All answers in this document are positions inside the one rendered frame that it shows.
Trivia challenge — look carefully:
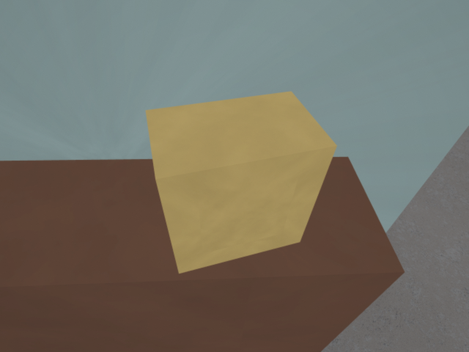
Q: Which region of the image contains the pedestal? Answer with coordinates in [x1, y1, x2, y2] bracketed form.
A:
[0, 157, 405, 352]

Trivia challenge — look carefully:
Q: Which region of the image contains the carton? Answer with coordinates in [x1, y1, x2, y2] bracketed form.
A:
[145, 91, 337, 274]

